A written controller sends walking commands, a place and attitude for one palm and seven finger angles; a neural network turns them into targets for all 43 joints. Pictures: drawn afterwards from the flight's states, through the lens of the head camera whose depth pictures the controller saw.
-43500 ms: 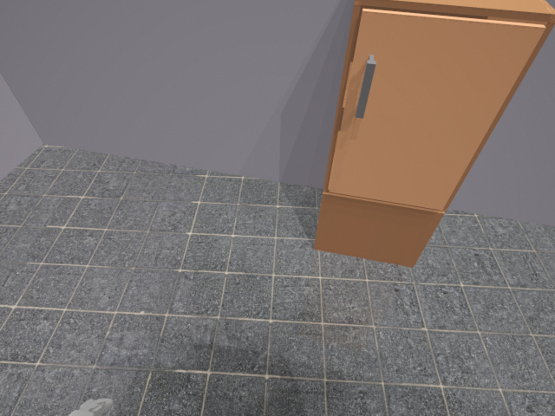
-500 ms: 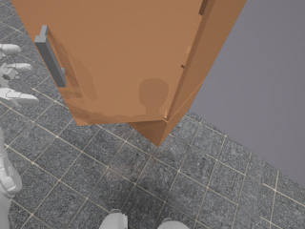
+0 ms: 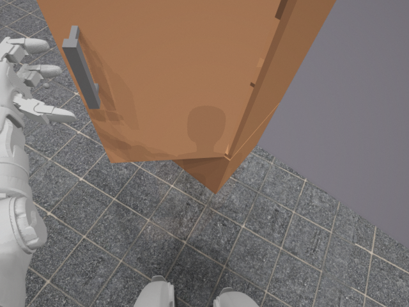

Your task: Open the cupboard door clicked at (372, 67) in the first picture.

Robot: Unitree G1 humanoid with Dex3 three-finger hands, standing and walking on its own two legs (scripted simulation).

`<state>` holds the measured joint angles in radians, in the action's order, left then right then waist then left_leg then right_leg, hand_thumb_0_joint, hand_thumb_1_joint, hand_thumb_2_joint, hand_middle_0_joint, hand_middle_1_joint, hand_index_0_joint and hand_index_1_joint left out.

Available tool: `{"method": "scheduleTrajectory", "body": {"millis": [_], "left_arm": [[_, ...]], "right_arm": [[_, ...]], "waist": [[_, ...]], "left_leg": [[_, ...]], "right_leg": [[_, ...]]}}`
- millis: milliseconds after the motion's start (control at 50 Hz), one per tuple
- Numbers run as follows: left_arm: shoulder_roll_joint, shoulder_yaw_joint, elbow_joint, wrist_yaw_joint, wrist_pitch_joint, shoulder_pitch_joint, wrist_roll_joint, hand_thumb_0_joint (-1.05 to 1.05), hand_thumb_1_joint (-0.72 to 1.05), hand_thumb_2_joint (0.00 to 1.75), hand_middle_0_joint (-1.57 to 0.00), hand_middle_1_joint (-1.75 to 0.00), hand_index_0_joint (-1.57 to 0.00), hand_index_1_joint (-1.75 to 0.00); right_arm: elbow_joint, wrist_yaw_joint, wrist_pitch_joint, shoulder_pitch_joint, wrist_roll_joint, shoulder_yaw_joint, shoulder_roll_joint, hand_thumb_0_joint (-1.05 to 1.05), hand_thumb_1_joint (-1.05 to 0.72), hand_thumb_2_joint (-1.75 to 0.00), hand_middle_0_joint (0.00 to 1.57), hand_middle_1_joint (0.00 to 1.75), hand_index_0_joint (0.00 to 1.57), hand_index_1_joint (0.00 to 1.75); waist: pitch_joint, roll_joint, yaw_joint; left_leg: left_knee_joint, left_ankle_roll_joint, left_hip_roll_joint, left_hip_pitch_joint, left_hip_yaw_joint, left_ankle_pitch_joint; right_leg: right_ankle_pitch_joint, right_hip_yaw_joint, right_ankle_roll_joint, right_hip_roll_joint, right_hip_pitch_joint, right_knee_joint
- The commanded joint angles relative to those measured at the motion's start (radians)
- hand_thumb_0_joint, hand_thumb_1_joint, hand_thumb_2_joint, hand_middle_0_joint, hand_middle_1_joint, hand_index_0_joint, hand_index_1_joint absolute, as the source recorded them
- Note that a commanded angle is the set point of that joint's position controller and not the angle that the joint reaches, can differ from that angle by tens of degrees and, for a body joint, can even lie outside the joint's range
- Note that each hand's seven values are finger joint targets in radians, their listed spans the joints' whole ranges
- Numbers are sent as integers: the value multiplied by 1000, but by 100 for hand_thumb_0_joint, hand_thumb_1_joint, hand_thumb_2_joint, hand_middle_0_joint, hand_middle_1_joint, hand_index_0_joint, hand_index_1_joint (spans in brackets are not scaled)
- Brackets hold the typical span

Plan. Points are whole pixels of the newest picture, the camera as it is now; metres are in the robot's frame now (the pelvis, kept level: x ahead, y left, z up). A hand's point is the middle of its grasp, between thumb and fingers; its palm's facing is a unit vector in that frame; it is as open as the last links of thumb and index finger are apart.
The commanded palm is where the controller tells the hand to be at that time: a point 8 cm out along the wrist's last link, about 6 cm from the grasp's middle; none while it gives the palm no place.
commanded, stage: move the hooked fingers beside the handle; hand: left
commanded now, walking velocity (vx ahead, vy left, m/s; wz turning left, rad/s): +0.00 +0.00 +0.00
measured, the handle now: (85, 70) +0.54 +0.22 +0.10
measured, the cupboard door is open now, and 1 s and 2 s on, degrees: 45 45 45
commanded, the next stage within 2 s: slide the fingers in behind the handle in 1.70 s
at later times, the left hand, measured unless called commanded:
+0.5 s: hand (43, 97) +0.47 +0.27 +0.10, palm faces +0.12 -0.99 +0.01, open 14.0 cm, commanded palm +0.45 +0.31 +0.10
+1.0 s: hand (42, 87) +0.49 +0.28 +0.11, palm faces +0.13 -0.99 +0.00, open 14.0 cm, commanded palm +0.46 +0.32 +0.10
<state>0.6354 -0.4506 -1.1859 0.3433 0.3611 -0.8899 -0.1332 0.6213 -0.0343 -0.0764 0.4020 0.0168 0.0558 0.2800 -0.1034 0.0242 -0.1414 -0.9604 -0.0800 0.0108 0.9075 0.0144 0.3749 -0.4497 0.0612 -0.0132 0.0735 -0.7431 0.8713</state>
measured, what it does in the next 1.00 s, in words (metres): stands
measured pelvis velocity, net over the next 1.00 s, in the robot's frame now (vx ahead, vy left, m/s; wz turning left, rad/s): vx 0.02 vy -0.02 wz -0.02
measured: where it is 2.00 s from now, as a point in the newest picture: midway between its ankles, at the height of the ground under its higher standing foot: outside the picture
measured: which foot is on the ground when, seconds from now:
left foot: down 0.00-1.00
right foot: down 0.00-1.00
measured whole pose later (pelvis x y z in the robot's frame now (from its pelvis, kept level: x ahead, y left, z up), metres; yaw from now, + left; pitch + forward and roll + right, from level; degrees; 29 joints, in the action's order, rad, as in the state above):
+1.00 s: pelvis +0.02 -0.02 +0.00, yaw -1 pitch +19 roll -4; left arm 0.71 -0.54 -1.20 0.40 0.31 -0.80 -0.14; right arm 0.60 -0.04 -0.09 0.43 0.03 0.05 0.29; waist -0.12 0.03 -0.15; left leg -0.96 -0.06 0.04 0.88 0.02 0.40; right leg -0.46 0.04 -0.03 0.10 -0.73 0.86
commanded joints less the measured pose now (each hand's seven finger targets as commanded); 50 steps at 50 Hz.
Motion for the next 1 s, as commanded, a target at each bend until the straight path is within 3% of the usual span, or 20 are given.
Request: {"method": "scheduleTrajectory", "body": {"millis": [0, 80, 120, 200, 260, 360, 480, 500, 580, 600, 620, 660, 760, 800, 860, 880, 900, 920, 940, 980], "left_arm": [[282, -12, 91, 13, -8, -363, -9, 0, -50, 30, -30, -120, -30, -120], [281, -18, 185, 14, 21, -374, -24, 0, -50, 30, -30, -120, -30, -120], [321, -48, 246, 9, 64, -421, -29, 0, -50, 30, -30, -120, -30, -120], [321, -70, 303, 2, 106, -387, -38, 0, -50, 30, -30, -120, -30, -120], [269, -30, 221, 18, 54, -311, -37, 0, -50, 30, -30, -120, -30, -120], [345, -64, 159, 35, -3, -283, -30, 0, -50, 30, -30, -120, -30, -120], [369, -73, 258, 37, 88, -427, -48, 0, -50, 30, -30, -120, -30, -120], [347, -52, 232, 44, 87, -421, -45, 0, -50, 30, -30, -120, -30, -120], [274, 29, 133, 73, 37, -429, -42, 0, -50, 30, -30, -120, -30, -120], [304, 11, 148, 75, 26, -441, -39, 0, -50, 30, -30, -120, -30, -120], [278, 35, 135, 78, 11, -428, -36, 0, -50, 30, -30, -120, -30, -120], [299, 7, 153, 76, 3, -423, -45, 0, -50, 30, -30, -120, -30, -120], [378, -75, 237, 41, 37, -430, -39, 0, -50, 30, -30, -120, -30, -120], [449, -146, 257, 21, 50, -376, -26, 0, -50, 30, -30, -120, -30, -120], [434, -143, 212, 26, 29, -295, -23, 0, -50, 30, -30, -120, -30, -120], [450, -160, 213, 31, 27, -261, -24, 0, -50, 30, -30, -120, -30, -120], [412, -126, 203, 43, 17, -250, -24, 0, -50, 30, -30, -120, -30, -120], [425, -136, 194, 51, 12, -231, -23, 0, -50, 30, -30, -120, -30, -120], [388, -105, 175, 63, 4, -231, -30, 0, -50, 30, -30, -120, -30, -120], [375, -103, 196, 86, 13, -246, -52, 0, -50, 30, -30, -120, -30, -120]], "right_arm": [[-56, -27, 5, 146, 6, -79, 218, 0, -90, -90, 20, 30, 20, 30], [-72, -28, 7, 151, 0, -82, 212, 0, -90, -90, 20, 30, 20, 30], [-63, -26, 9, 152, -3, -87, 215, 0, -90, -90, 20, 30, 20, 30], [-55, -19, 13, 147, -2, -95, 209, 0, -90, -90, 20, 30, 20, 30], [-57, -20, 4, 138, 9, -89, 203, 0, -90, -90, 20, 30, 20, 30], [-74, -31, -4, 132, 15, -84, 209, 0, -90, -90, 20, 30, 20, 30], [-62, -36, 12, 122, 12, -83, 207, 0, -90, -90, 20, 30, 20, 30], [-57, -36, 13, 117, 16, -83, 206, 0, -90, -90, 20, 30, 20, 30], [-44, -42, 17, 123, 18, -74, 207, 0, -90, -90, 20, 30, 20, 30], [-40, -45, 18, 126, 17, -77, 213, 0, -90, -90, 20, 30, 20, 30], [-41, -44, 18, 128, 16, -76, 210, 0, -90, -90, 20, 30, 20, 30], [-41, -43, 19, 134, 13, -78, 211, 0, -90, -90, 20, 30, 20, 30], [-56, -30, 16, 139, 6, -80, 205, 0, -90, -90, 20, 30, 20, 30], [-63, -28, 20, 146, 0, -89, 209, 0, -90, -90, 20, 30, 20, 30], [-75, -21, 12, 140, 7, -87, 205, 0, -90, -90, 20, 30, 20, 30], [-81, -22, 13, 142, 6, -90, 207, 0, -90, -90, 20, 30, 20, 30], [-86, -20, 6, 137, 13, -85, 202, 0, -90, -90, 20, 30, 20, 30], [-86, -22, 3, 139, 12, -88, 204, 0, -90, -90, 20, 30, 20, 30], [-89, -20, -2, 139, 16, -85, 203, 0, -90, -90, 20, 30, 20, 30], [-91, -23, -4, 139, 15, -88, 204, 0, -90, -90, 20, 30, 20, 30]], "waist": [[-334, 102, -11], [-368, 131, -2], [-415, 155, -1], [-495, 199, 18], [-406, 153, 9], [-322, 98, 10], [-389, 143, -16], [-395, 170, -20], [-334, 158, -46], [-364, 153, -40], [-375, 173, -40], [-413, 164, -26], [-505, 192, 5], [-548, 186, 27], [-472, 122, 28], [-473, 132, 41], [-451, 134, 29], [-432, 136, 36], [-394, 111, 19], [-386, 99, 17]], "left_leg": [[140, 50, 40, -524, -157, -244], [132, 53, 39, -558, -152, -294], [123, 59, 43, -588, -155, -312], [115, 64, 42, -656, -154, -376], [126, 49, 35, -580, -129, -321], [126, 29, 21, -445, -93, -257], [92, 31, 25, -490, -99, -274], [90, 34, 24, -503, -100, -268], [93, 30, 25, -485, -115, -228], [90, 32, 29, -498, -120, -245], [90, 34, 27, -512, -121, -256], [82, 35, 28, -520, -119, -285], [63, 40, 27, -551, -108, -390], [57, 40, 27, -549, -103, -451], [68, 31, 22, -466, -79, -420], [68, 30, 19, -460, -75, -436], [72, 29, 18, -459, -67, -432], [75, 30, 19, -452, -67, -435], [80, 27, 18, -441, -67, -413], [81, 25, 17, -443, -67, -400]], "right_leg": [[169, -9, -15, 8, -110, -115], [195, -12, -22, 11, -99, -109], [200, -17, -21, 14, -98, -102], [230, -20, -24, 20, -67, -99], [226, -21, -16, 17, -53, -120], [243, -41, -9, 8, 7, -134], [249, -57, -11, 12, -10, -115], [239, -59, -9, 11, -31, -116], [197, -50, -10, 6, -85, -124], [209, -48, -8, 3, -84, -119], [210, -45, -10, 3, -97, -118], [231, -45, -10, 3, -78, -111], [319, -46, -9, 10, -18, -87], [381, -50, -11, 12, 34, -75], [413, -54, -3, 15, 88, -87], [435, -56, -6, 16, 109, -84], [442, -54, -2, 15, 93, -89], [443, -53, -4, 15, 93, -92], [427, -51, -1, 18, 76, -101], [421, -53, -4, 20, 81, -105]]}}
